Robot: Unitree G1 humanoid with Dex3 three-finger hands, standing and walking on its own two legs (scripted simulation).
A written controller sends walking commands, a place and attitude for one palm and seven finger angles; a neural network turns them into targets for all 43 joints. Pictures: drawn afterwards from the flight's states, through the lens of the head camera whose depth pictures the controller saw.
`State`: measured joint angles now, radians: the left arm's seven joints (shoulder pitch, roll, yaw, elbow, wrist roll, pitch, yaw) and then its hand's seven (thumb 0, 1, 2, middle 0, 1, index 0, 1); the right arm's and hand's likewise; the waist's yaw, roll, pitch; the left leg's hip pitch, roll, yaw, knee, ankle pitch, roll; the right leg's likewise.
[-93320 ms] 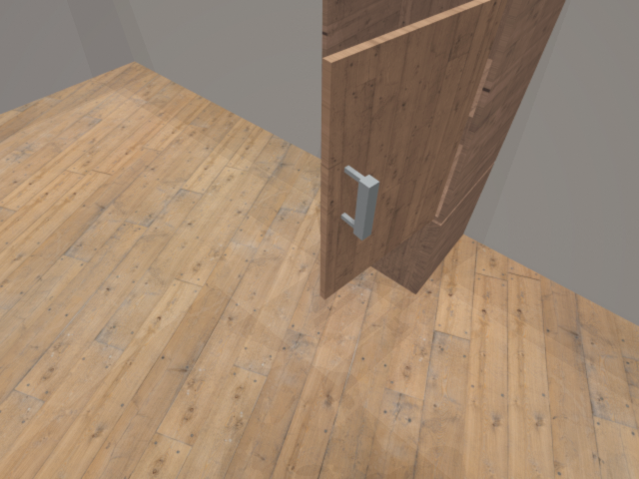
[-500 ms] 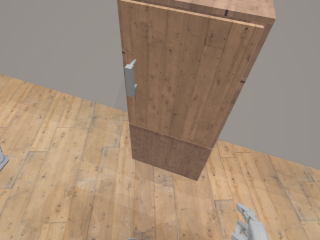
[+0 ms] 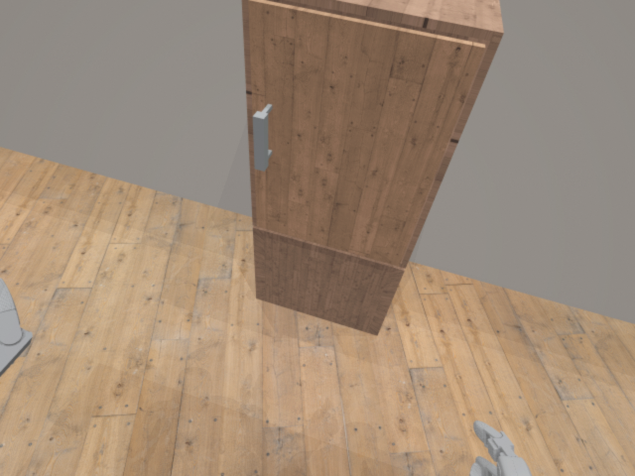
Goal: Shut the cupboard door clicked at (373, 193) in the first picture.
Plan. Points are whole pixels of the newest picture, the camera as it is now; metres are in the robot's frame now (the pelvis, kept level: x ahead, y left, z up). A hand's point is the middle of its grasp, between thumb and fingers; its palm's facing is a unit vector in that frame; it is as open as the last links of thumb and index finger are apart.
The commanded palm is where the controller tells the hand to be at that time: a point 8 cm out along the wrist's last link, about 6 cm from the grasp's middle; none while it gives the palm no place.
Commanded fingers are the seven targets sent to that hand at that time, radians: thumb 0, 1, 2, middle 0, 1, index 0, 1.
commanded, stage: stop stepping back and stand still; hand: left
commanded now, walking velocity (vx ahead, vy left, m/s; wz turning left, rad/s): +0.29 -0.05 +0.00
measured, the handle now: (264, 137) +0.79 +0.17 -0.01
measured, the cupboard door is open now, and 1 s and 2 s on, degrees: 0 0 0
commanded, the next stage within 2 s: let the arm hang, fingers relaxed in 0.58 s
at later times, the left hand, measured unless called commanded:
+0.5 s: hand (22, 373) +0.16 +0.26 +0.17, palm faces +0.42 -0.80 -0.42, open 7.4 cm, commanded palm +0.09 +0.29 +0.18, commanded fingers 0.00 0.90 0.90 -0.20 -0.30 -0.20 -0.30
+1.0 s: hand out of the picture +0.01 +0.18 -0.17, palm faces -0.02 -0.99 -0.16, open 7.1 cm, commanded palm none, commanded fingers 0.00 0.90 0.90 -0.20 -0.30 -0.20 -0.30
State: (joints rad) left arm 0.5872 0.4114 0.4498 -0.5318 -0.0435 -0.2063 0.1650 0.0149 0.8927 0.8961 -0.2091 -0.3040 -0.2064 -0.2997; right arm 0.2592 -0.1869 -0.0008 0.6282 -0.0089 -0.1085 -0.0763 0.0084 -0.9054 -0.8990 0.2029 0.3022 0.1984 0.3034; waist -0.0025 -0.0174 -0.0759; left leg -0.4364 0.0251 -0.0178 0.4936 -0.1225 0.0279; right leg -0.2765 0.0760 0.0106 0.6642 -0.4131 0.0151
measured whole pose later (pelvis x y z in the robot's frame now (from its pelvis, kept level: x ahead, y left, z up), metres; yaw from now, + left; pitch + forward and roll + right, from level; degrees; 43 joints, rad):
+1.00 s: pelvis -0.06 +0.01 +0.00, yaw -1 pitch -2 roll -1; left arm 0.27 0.18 0.00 0.89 0.01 0.05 0.02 0.00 0.97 0.89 -0.21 -0.30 -0.20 -0.30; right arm 0.18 -0.25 0.02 0.93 -0.02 0.01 -0.01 0.00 -0.91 -0.90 0.20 0.30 0.20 0.30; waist -0.02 -0.03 0.02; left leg -0.33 -0.02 0.00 0.52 -0.17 0.03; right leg -0.18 0.02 -0.05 0.52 -0.31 -0.03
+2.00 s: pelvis -0.05 +0.01 +0.01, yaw -2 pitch -2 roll +0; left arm 0.22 0.24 0.01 1.13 0.01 0.00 0.01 0.00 0.91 0.90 -0.20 -0.30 -0.20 -0.30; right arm 0.19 -0.25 0.00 1.13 -0.01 0.00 -0.02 0.00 -0.91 -0.90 0.20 0.30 0.20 0.30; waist -0.01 0.01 0.04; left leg -0.22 -0.03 0.01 0.36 -0.11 0.03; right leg -0.08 0.02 -0.03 0.36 -0.25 -0.02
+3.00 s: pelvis -0.02 +0.00 +0.01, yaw -2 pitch -2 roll +0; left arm 0.25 0.21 0.00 1.14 0.01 0.00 0.02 0.00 0.91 0.90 -0.20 -0.30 -0.20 -0.30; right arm 0.21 -0.22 0.01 1.15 -0.01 0.00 -0.03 0.00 -0.91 -0.90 0.20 0.30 0.20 0.30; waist -0.01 0.00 0.04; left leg -0.17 -0.01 0.02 0.35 -0.15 0.02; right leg -0.02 0.03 -0.02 0.32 -0.26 -0.03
